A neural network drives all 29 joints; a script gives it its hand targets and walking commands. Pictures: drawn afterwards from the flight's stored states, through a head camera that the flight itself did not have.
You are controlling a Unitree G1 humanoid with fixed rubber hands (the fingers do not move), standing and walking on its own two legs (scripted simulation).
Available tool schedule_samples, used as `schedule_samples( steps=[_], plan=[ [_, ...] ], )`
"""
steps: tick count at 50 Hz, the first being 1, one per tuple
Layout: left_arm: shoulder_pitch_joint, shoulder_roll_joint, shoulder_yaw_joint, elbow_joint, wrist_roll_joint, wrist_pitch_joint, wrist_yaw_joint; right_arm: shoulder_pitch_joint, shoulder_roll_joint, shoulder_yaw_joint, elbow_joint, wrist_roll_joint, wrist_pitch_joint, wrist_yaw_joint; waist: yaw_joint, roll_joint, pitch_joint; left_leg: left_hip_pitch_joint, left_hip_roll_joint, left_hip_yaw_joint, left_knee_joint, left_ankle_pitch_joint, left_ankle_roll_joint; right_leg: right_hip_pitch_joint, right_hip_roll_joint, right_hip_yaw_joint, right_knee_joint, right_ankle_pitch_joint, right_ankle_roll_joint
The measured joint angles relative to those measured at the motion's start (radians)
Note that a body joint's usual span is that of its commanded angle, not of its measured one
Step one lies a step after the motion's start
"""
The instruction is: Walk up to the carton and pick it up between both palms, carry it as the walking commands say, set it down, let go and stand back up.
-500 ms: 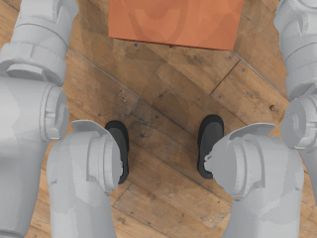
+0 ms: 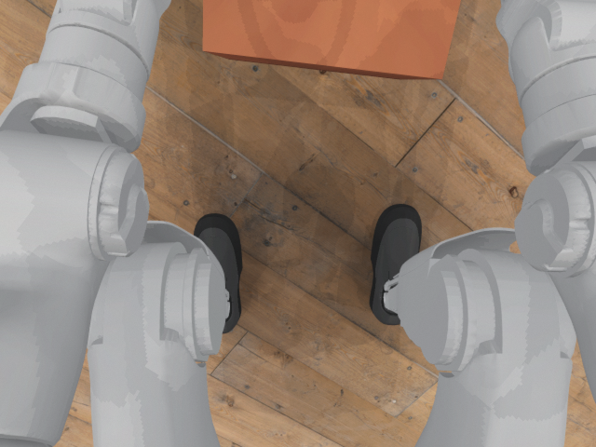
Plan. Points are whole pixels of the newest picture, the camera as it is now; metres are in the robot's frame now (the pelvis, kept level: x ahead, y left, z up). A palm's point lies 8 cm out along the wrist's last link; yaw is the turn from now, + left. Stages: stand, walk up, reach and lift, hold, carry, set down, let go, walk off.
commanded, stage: reach and lift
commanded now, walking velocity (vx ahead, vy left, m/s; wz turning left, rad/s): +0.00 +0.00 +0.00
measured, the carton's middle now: out of the picture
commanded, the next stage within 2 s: none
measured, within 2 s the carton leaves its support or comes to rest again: leaves its support in 0.96 s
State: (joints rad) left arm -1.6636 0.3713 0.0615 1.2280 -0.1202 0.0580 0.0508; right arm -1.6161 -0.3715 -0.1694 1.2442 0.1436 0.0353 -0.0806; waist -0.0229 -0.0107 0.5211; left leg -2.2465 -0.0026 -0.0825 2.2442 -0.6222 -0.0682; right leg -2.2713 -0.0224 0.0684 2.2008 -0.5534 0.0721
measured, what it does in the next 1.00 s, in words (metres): stands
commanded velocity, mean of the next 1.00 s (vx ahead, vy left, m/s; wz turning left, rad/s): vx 0.00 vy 0.00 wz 0.00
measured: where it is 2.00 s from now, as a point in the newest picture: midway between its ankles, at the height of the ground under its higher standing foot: (306, 286)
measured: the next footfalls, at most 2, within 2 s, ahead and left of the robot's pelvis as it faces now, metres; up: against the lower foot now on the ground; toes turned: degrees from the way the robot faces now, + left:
none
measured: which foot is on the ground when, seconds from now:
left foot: down 0.00-1.00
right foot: down 0.00-1.00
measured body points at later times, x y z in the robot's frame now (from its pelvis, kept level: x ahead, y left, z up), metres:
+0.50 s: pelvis +0.01 +0.00 -0.01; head +0.40 +0.01 +0.20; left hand +0.58 +0.15 -0.22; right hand +0.57 -0.19 -0.22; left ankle +0.10 +0.14 -0.33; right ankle +0.12 -0.14 -0.33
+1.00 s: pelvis +0.00 +0.00 +0.00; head +0.39 +0.01 +0.21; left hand +0.57 +0.14 -0.20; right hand +0.56 -0.18 -0.20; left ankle +0.10 +0.14 -0.33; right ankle +0.12 -0.15 -0.33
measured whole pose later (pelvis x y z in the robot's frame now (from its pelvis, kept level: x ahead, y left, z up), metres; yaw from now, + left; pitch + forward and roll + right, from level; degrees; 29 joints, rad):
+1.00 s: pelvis +0.00 +0.00 +0.00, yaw +1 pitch +33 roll -1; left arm -1.57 0.35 0.01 1.07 -0.15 0.19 0.11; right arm -1.53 -0.38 -0.08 1.10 0.24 0.18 -0.12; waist -0.02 -0.01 0.52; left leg -2.20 -0.04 -0.10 2.26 -0.63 -0.09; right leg -2.22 0.02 0.09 2.22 -0.58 0.10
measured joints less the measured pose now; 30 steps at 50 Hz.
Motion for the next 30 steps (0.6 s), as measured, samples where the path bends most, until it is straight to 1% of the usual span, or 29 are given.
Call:
schedule_samples(
  steps=[10, 14, 15, 19, 25, 30],
  plan=[
    [0.009, -0.009, 0.014, -0.017, 0.031, 0.012, -0.003, 0.016, -0.003, -0.008, -0.014, -0.003, 0.006, 0.013, 0.002, 0.003, 0.0, 0.007, -0.007, -0.002, 0.009, -0.014, 0.001, 0.011, 0.008, 0.005, 0.007, -0.017, 0.011],
    [0.012, -0.02, 0.042, -0.029, 0.059, 0.034, -0.013, 0.025, -0.01, -0.019, -0.033, -0.013, 0.034, 0.031, 0.005, 0.003, 0.0, 0.009, -0.009, -0.003, 0.016, -0.019, 0.001, 0.013, 0.012, 0.007, 0.014, -0.021, 0.013],
    [0.016, -0.023, 0.051, -0.036, 0.067, 0.04, -0.017, 0.027, -0.01, -0.02, -0.04, -0.016, 0.043, 0.045, 0.006, 0.003, -0.001, 0.009, -0.009, -0.004, 0.019, -0.021, 0.0, 0.013, 0.013, 0.007, 0.017, -0.023, 0.014],
    [0.037, -0.031, 0.082, -0.072, 0.085, 0.062, -0.032, 0.039, -0.013, -0.032, -0.061, -0.028, 0.07, 0.063, 0.009, -0.002, -0.003, 0.011, -0.009, -0.007, 0.03, -0.031, -0.001, 0.014, 0.017, 0.006, 0.026, -0.03, 0.015],
    [0.073, -0.04, 0.097, -0.116, 0.088, 0.081, -0.041, 0.063, -0.014, -0.033, -0.081, -0.024, 0.088, 0.08, 0.01, -0.001, -0.019, 0.007, -0.012, -0.009, 0.044, -0.044, -0.001, 0.012, 0.021, 0.008, 0.038, -0.044, 0.02],
    [0.088, -0.042, 0.087, -0.126, 0.081, 0.084, -0.037, 0.076, -0.014, -0.023, -0.087, -0.009, 0.093, 0.078, 0.007, 0.004, -0.029, 0.004, -0.016, -0.008, 0.049, -0.05, 0.0, 0.011, 0.022, 0.011, 0.044, -0.052, 0.024]
  ],
)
